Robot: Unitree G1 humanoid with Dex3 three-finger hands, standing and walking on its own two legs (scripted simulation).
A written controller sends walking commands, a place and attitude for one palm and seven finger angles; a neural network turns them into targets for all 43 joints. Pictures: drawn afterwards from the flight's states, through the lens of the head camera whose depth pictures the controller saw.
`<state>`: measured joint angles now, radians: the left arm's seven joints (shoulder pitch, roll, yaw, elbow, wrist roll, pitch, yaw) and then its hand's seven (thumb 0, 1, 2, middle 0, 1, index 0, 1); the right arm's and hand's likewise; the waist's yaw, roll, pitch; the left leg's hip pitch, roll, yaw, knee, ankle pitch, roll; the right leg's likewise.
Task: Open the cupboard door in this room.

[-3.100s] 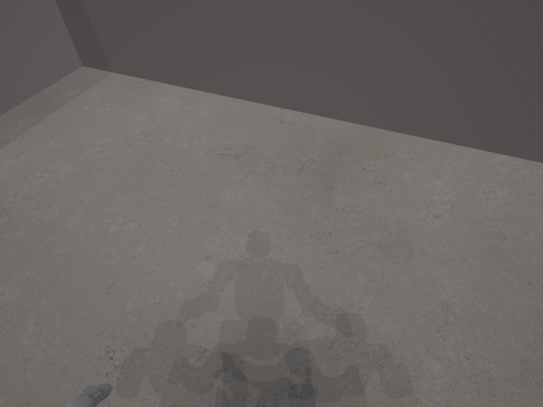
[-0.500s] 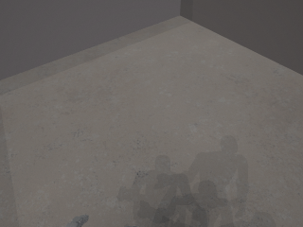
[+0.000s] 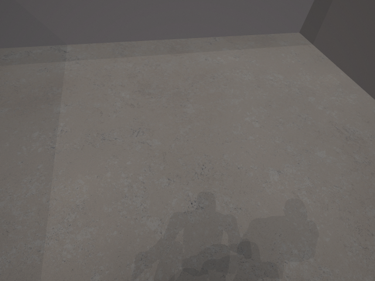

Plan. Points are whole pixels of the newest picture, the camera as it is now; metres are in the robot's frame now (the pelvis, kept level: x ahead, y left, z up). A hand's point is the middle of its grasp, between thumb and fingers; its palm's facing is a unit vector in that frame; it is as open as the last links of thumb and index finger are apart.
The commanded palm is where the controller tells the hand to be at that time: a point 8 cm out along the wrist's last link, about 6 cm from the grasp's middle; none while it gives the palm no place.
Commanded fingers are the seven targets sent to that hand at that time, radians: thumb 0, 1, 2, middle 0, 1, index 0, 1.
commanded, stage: turn or walk to find it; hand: left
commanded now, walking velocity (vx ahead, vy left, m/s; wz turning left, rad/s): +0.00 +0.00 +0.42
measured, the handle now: out of the picture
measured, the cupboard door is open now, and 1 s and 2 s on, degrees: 0 0 0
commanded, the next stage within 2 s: none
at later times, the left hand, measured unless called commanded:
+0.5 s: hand out of the picture +0.05 +0.19 -0.14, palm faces +0.20 -0.94 -0.28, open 7.3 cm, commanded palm none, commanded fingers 0.00 0.90 0.90 -0.20 -0.30 -0.20 -0.30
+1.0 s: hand out of the picture -0.14 +0.20 -0.18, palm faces +0.47 -0.85 -0.23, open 7.3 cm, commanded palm none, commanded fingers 0.00 0.90 0.90 -0.20 -0.30 -0.20 -0.30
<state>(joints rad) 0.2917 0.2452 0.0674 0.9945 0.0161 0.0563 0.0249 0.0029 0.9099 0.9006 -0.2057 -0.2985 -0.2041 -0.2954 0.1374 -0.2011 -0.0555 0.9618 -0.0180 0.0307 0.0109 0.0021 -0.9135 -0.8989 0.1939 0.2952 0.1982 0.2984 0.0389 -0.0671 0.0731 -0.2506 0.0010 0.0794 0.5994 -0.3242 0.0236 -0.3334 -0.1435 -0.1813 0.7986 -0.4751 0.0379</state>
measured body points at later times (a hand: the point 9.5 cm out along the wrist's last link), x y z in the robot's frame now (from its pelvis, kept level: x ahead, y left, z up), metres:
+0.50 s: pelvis -0.03 -0.03 +0.01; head +0.00 -0.05 +0.45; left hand +0.04 +0.23 -0.12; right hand +0.04 -0.27 -0.16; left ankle -0.02 +0.10 -0.71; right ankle -0.01 -0.13 -0.73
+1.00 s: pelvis -0.06 +0.00 +0.00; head -0.05 +0.04 +0.45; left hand -0.16 +0.24 -0.16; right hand +0.13 -0.19 -0.12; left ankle -0.11 +0.08 -0.73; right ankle -0.02 -0.13 -0.70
